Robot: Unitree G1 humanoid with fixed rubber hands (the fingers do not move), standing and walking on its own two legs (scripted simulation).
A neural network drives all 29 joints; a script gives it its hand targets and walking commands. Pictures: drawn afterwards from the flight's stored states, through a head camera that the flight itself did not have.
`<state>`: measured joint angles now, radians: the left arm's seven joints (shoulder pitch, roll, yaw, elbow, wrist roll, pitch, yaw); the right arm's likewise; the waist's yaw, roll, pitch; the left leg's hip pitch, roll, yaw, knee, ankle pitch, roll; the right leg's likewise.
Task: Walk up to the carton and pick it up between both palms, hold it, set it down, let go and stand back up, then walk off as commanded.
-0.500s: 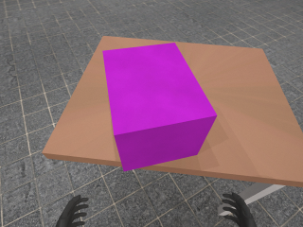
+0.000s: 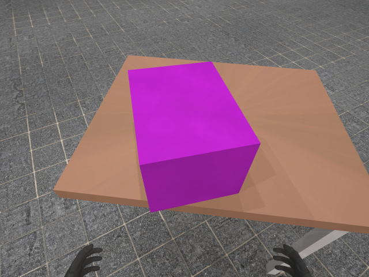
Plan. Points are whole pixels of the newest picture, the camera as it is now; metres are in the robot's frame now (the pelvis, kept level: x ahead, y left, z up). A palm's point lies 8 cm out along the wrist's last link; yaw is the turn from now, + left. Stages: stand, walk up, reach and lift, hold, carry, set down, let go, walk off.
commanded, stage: stand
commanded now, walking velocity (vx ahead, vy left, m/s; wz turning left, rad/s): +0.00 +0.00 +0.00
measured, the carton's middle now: (183, 131) +0.44 +0.02 +0.06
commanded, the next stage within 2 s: walk off in 0.36 s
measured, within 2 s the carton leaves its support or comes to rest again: neither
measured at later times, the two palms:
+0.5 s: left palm out of the picture +0.08 +0.29 -0.11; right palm out of the picture +0.07 -0.28 -0.10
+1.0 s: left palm out of the picture -0.01 +0.35 -0.16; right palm out of the picture -0.05 -0.26 -0.10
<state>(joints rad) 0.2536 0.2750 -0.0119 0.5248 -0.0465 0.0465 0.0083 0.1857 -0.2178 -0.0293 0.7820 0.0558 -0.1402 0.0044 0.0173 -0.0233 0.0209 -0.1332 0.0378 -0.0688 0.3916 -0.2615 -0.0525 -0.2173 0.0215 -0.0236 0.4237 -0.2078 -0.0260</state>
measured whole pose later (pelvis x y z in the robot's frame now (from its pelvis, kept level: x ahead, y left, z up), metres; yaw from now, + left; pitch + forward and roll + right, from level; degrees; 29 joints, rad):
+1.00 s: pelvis -0.10 +0.05 -0.02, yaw +0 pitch -4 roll -3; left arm 0.19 0.40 -0.01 0.88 -0.04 0.05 0.02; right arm 0.26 -0.38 -0.03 0.84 0.05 0.06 0.00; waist -0.02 -0.04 0.16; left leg -0.28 0.02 -0.07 0.76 -0.40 0.03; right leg -0.46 0.12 0.09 1.17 -0.50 0.00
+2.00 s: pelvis -0.26 +0.08 -0.01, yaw +1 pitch -1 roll -3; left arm 0.26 0.40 -0.01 0.92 -0.04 0.01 0.02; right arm 0.30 -0.37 -0.03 0.93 0.05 -0.02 0.02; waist -0.04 -0.03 0.01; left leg -0.21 -0.09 -0.07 0.57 -0.34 0.10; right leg -0.36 0.06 0.14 0.81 -0.36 -0.01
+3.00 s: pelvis -0.26 +0.03 -0.01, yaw +2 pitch -1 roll -1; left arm 0.24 0.36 -0.01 0.93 -0.04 -0.04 0.01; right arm 0.19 -0.37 -0.03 0.95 0.05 -0.01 0.02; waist -0.01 -0.01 0.01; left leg -0.21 -0.04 -0.07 0.54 -0.31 0.02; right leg -0.29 0.07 0.12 0.49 -0.18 0.00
